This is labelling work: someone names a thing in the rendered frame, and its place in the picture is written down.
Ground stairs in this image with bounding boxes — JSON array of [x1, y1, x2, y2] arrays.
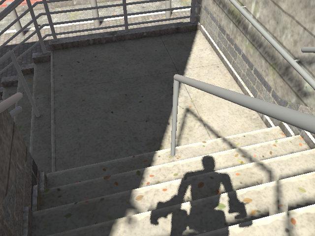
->
[[2, 61, 52, 176], [31, 126, 315, 236]]

